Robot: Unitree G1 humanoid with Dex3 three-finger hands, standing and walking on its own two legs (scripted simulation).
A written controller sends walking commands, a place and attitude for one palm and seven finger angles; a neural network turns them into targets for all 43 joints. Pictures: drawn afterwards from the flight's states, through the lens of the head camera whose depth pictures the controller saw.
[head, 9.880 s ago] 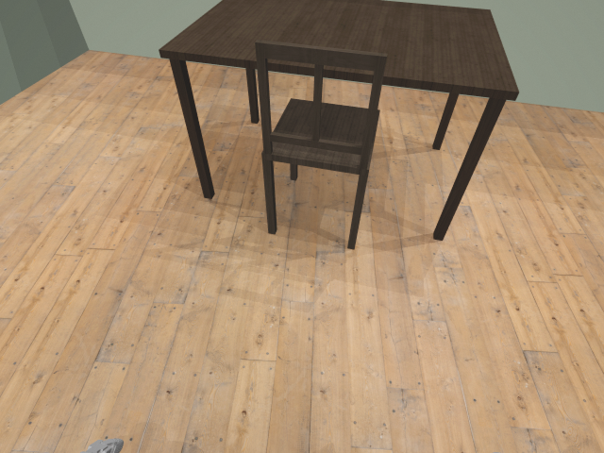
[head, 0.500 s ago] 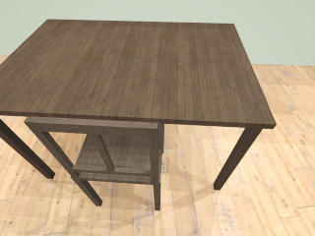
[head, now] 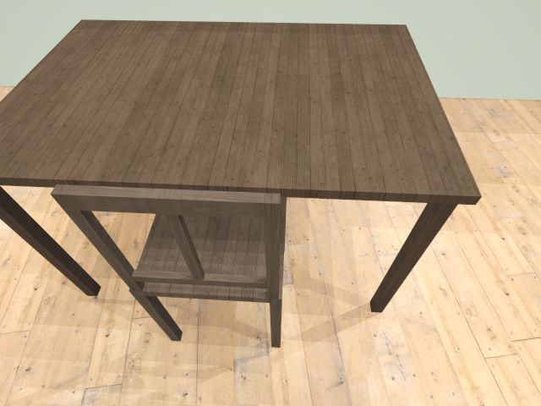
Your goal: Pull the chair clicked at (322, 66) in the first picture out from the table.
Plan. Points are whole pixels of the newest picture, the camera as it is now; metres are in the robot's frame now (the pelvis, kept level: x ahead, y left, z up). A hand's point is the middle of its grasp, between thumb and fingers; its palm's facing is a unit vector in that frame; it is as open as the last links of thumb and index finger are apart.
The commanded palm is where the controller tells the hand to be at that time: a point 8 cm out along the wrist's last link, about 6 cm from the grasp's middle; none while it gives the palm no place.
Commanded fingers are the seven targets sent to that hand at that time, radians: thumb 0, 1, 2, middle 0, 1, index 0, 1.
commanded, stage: come to a stop and stand still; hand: left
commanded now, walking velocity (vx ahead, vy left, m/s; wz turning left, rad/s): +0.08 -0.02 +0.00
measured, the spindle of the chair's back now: (187, 248) +0.42 +0.20 -0.11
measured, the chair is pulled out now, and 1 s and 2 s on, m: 0.00 0.00 0.00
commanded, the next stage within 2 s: look again from close up in 0.94 s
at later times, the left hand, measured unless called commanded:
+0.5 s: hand out of the picture -0.01 +0.19 -0.17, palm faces +0.00 -0.98 -0.19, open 7.3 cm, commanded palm none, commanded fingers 0.00 0.90 0.90 -0.20 -0.30 -0.20 -0.30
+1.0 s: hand out of the picture +0.08 +0.22 -0.17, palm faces +0.01 -0.97 -0.23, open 7.3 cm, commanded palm none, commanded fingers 0.00 0.90 0.90 -0.20 -0.30 -0.20 -0.30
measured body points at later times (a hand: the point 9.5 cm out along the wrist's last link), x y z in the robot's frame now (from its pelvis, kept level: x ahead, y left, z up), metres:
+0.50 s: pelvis +0.02 +0.03 +0.00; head +0.03 +0.02 +0.45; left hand -0.01 +0.24 -0.16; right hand -0.01 -0.18 -0.17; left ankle -0.03 +0.12 -0.74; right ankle +0.02 -0.08 -0.74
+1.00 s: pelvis +0.05 +0.04 +0.00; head +0.05 +0.03 +0.45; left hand +0.08 +0.27 -0.15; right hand +0.06 -0.19 -0.16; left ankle -0.03 +0.12 -0.74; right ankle +0.02 -0.08 -0.74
